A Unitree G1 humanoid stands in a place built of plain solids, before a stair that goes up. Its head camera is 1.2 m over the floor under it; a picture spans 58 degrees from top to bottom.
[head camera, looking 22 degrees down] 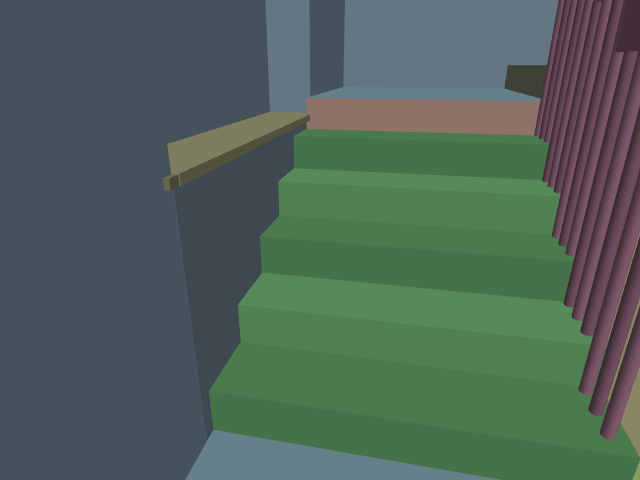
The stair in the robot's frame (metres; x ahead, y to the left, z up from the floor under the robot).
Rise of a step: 0.17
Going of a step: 0.29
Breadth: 1.31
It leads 12 degrees to the right of straight ahead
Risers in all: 6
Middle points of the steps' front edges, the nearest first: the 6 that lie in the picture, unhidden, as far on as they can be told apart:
1.04 -0.26 0.17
1.32 -0.32 0.34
1.60 -0.38 0.52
1.88 -0.44 0.69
2.16 -0.50 0.86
2.44 -0.56 1.03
